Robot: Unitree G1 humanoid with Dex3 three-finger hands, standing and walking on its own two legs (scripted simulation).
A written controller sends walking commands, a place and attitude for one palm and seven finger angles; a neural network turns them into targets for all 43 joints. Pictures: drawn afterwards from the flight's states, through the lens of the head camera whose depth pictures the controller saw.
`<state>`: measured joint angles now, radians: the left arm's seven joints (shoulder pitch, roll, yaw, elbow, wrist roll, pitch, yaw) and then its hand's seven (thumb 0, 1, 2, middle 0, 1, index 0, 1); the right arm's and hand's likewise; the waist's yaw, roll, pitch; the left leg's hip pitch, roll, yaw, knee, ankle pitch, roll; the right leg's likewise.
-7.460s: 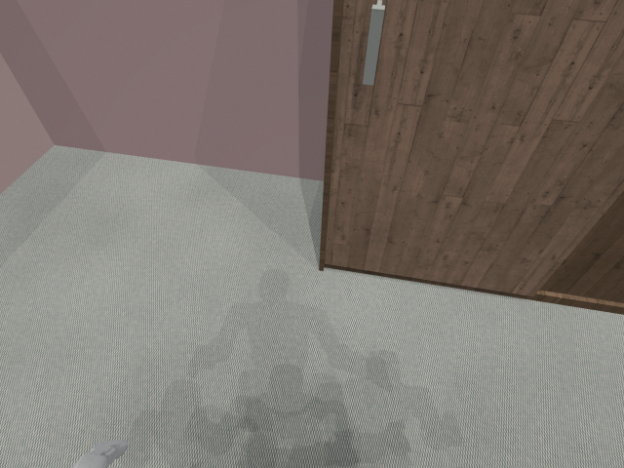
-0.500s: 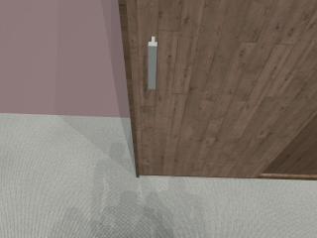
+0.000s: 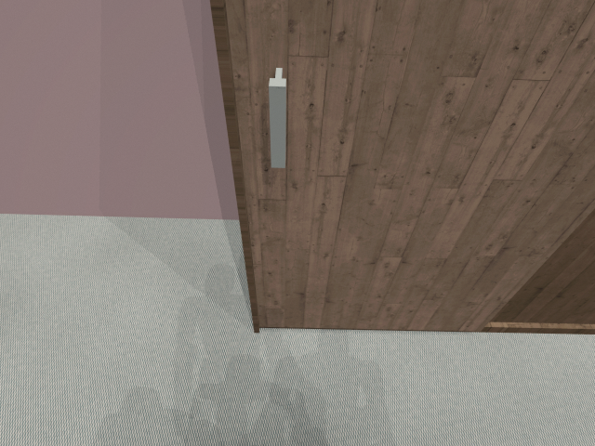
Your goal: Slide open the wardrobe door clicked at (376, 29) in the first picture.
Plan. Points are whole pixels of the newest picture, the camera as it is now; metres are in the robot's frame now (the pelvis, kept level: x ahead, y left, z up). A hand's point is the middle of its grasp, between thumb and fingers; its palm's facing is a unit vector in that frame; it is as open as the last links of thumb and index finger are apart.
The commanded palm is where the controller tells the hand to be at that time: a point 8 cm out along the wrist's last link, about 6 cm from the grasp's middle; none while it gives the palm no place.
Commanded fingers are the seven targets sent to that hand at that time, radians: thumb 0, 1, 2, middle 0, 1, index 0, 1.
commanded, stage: look again from close up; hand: left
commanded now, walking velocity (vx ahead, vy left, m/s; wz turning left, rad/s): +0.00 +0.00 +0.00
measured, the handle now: (278, 119) +0.59 +0.07 +0.14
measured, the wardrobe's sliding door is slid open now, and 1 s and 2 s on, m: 0.00 0.00 0.00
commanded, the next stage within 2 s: shuffle to correct the standing spot in 0.42 s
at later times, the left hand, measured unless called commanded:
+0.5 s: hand out of the picture -0.01 +0.16 -0.18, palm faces +0.02 -0.99 -0.16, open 7.3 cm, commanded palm none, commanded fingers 0.00 0.90 0.90 -0.20 -0.30 -0.20 -0.30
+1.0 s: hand out of the picture -0.01 +0.11 -0.18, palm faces +0.11 -0.98 -0.15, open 7.3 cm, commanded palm none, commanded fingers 0.00 0.90 0.90 -0.20 -0.30 -0.20 -0.30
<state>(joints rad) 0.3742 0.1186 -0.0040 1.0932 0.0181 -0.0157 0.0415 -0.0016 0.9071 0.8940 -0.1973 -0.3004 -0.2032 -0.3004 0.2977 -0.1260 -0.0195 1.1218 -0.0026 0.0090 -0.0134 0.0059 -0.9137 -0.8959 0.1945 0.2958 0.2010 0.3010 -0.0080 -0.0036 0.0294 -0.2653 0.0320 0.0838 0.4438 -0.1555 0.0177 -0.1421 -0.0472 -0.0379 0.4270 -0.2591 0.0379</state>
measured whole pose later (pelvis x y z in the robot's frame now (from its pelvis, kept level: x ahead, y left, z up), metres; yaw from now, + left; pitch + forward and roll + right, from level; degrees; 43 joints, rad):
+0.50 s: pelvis +0.01 +0.00 +0.00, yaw +0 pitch -1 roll +0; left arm 0.34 0.13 0.00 1.09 0.02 -0.02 0.04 0.00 0.91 0.89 -0.20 -0.30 -0.20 -0.30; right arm 0.29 -0.13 -0.02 1.13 0.00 0.00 -0.02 0.01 -0.91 -0.90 0.19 0.30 0.20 0.30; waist -0.01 -0.01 0.03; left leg -0.25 0.04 0.09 0.45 -0.18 0.01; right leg -0.13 -0.04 -0.03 0.42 -0.27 0.04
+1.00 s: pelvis +0.08 -0.03 -0.01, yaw +2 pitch +1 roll -1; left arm 0.47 0.10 0.03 1.11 0.03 -0.03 0.03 0.00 0.91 0.89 -0.20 -0.30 -0.20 -0.30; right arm 0.31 -0.13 -0.04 1.11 -0.02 0.01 -0.02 0.00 -0.91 -0.90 0.19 0.30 0.20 0.30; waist 0.01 0.00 0.01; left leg -0.38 0.07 0.11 0.77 -0.44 0.02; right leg -0.08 0.01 -0.09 0.49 -0.42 -0.02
